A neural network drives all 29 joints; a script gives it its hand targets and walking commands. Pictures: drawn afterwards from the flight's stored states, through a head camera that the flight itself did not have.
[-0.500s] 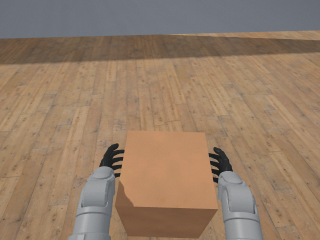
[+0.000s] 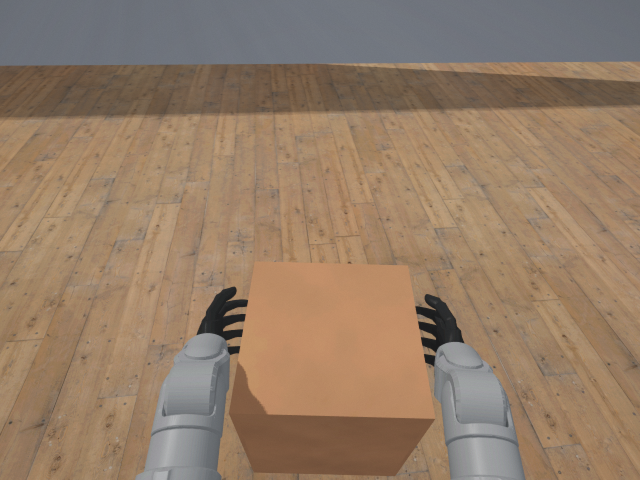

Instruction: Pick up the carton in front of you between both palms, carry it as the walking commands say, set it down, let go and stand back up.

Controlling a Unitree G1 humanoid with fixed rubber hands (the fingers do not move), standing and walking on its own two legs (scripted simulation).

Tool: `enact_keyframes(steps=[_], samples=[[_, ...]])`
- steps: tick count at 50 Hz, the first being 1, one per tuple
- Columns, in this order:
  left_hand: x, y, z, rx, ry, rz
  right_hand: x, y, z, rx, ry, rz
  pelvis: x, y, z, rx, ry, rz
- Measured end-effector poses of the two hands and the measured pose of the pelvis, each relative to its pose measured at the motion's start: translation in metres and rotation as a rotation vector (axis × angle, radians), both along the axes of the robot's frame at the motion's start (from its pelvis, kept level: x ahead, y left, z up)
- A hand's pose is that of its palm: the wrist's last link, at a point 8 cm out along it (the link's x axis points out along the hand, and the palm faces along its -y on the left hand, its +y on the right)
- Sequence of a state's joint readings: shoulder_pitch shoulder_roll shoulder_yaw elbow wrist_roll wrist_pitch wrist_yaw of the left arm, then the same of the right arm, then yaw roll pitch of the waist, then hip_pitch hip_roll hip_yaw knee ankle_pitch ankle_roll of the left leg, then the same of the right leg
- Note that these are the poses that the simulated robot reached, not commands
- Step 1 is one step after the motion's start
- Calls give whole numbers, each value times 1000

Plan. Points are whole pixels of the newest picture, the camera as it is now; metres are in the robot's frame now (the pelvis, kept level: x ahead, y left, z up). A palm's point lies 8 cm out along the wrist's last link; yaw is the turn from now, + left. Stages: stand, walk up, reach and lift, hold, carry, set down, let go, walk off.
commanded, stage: hold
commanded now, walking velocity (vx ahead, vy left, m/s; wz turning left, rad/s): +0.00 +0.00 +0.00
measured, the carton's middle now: (327, 373) +0.29 +0.00 -0.04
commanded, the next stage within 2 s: set down in 0.42 s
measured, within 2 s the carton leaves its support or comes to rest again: neither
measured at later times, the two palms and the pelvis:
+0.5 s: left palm (220, 333) +0.29 +0.14 +0.05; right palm (460, 357) +0.27 -0.16 +0.05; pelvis -0.01 +0.01 +0.00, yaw -3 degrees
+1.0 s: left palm (247, 364) +0.34 +0.13 -0.12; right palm (430, 380) +0.32 -0.17 -0.12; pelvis -0.02 +0.00 -0.05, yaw -3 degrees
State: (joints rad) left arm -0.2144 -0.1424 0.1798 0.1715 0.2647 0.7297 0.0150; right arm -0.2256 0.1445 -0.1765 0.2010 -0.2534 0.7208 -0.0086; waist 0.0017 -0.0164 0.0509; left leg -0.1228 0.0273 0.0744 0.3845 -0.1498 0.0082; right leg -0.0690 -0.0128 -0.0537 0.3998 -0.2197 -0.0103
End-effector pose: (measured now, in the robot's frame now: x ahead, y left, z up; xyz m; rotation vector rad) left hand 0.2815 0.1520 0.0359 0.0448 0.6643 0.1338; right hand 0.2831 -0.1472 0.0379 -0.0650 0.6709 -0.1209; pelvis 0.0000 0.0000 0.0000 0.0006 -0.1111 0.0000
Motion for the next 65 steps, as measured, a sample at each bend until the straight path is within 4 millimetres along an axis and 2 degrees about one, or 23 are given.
enact_keyframes(steps=[9, 20, 28, 33, 37, 40, 46, 52, 57, 65], samples=[[-6, -1, 6, -5, -10, -10, -11, -1, 5, 6, -11, -18, -12, 3, -2, -2, -46, -18], [2, -9, 12, -18, -17, -43, -17, -9, 10, 17, -18, -70, -15, 8, -3, -3, -55, -52], [15, -10, 12, -34, -16, -38, -6, -10, 9, 30, -18, -86, -9, 9, -4, -1, -46, -63], [30, -10, 0, -55, 0, -17, 11, -10, -2, 48, -2, -94, -5, 9, -7, 2, -22, -60], [44, -12, -19, -55, 20, -13, 25, -12, -22, 48, 18, -92, -5, 8, -11, 3, 30, -55], [51, -15, -43, -45, 34, -20, 33, -14, -46, 33, 32, -82, -6, 7, -15, 5, 102, -53], [55, -19, -110, -25, 41, -27, 38, -19, -112, 21, 41, -68, -12, 4, -29, 8, 298, -49], [58, -22, -171, -36, 15, -11, 44, -22, -174, 40, 15, -75, -21, 0, -59, 13, 506, -54], [71, -25, -199, -54, -33, -5, 55, -25, -202, 61, -34, -90, -28, -1, -88, 17, 627, -57], [89, -29, -233, -66, -23, 4, 73, -29, -236, 72, -24, -101, -41, -1, -129, 24, 716, -60]])
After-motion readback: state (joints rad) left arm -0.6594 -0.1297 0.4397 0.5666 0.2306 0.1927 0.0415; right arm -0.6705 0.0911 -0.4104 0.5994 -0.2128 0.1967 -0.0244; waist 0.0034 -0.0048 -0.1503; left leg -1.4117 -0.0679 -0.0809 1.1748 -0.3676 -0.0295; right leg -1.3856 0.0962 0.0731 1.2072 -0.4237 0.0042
